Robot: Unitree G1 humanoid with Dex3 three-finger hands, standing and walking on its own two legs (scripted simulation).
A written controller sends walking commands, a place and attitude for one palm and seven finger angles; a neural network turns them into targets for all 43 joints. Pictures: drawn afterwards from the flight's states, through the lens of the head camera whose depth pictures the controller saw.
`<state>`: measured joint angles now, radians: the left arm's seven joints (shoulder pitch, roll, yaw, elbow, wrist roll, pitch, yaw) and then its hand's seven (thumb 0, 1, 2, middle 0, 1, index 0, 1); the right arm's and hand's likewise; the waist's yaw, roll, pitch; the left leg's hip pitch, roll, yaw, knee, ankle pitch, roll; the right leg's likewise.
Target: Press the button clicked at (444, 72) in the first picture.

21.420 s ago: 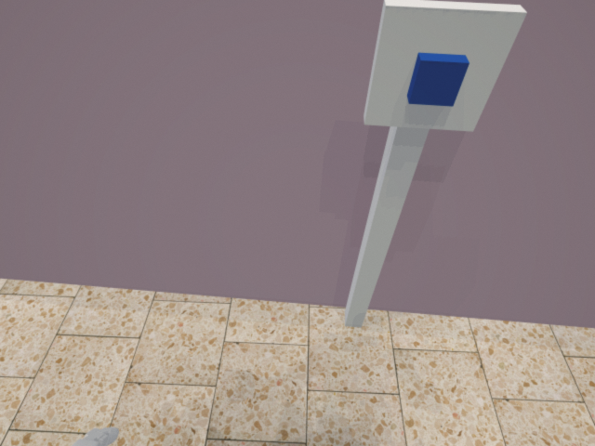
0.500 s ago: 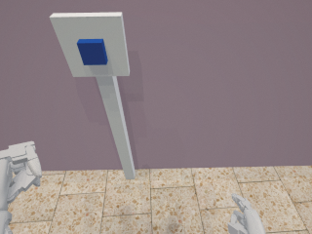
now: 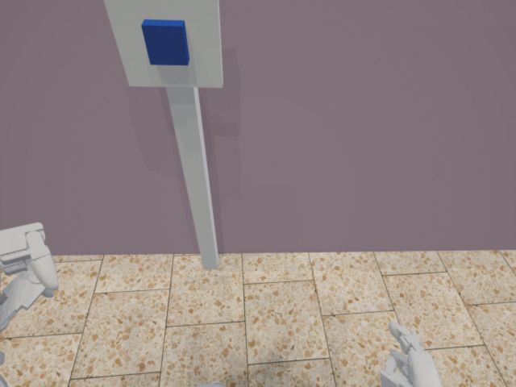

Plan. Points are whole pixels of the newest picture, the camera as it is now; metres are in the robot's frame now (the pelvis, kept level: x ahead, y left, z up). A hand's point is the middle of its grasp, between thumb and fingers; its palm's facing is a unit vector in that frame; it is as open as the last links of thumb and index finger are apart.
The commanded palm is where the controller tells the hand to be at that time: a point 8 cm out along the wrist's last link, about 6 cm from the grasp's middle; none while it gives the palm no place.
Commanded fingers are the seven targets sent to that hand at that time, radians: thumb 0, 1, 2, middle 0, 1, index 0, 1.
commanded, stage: step back with the hand held close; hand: left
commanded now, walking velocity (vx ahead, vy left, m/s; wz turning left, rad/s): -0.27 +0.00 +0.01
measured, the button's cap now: (167, 42) +0.63 +0.22 +0.22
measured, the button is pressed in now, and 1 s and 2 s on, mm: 0 0 0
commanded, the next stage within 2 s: stop stepping back and stand still in 0.58 s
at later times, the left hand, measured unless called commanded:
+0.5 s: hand (5, 344) +0.13 +0.24 +0.18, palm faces +0.32 -0.84 -0.44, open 3.1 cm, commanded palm +0.07 +0.28 +0.19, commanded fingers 0.00 0.90 0.90 -1.30 -1.50 -1.30 -1.50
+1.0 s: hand out of the picture +0.00 +0.26 +0.18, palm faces +0.41 -0.84 -0.35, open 3.1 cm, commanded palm -0.04 +0.29 +0.19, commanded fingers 0.00 0.90 0.90 -1.30 -1.50 -1.30 -1.50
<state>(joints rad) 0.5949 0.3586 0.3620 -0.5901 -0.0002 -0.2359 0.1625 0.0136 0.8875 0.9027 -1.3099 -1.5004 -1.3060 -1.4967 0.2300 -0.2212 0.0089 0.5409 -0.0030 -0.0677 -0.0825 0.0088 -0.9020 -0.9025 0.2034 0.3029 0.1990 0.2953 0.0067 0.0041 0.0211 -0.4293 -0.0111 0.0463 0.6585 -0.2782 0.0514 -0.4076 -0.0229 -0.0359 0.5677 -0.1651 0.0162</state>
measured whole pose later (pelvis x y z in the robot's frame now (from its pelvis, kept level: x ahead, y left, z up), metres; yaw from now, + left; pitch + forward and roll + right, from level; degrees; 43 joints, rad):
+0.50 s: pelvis -0.06 +0.00 +0.01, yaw +0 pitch +1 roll -3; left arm 0.62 0.43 0.36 -0.61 -0.03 -0.26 0.13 0.01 0.88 0.90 -1.31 -1.50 -1.31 -1.50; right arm 0.19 -0.21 0.00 0.60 -0.01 -0.08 -0.08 0.01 -0.90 -0.90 0.20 0.30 0.20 0.30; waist -0.01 0.00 -0.03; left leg -0.42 -0.02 -0.02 0.60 -0.19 0.02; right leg -0.25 0.06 0.02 0.53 -0.30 0.00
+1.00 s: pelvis -0.18 +0.02 +0.01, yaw -1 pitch +1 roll -2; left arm 0.60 0.38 0.35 -0.59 -0.02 -0.18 0.16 0.01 0.89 0.90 -1.31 -1.50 -1.31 -1.50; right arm 0.33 -0.21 0.03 0.67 -0.01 -0.10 -0.09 0.01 -0.90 -0.90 0.21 0.30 0.20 0.30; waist 0.01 -0.04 -0.13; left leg -0.35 0.03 0.01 0.64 -0.31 0.01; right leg -0.17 0.01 -0.06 0.53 -0.38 -0.01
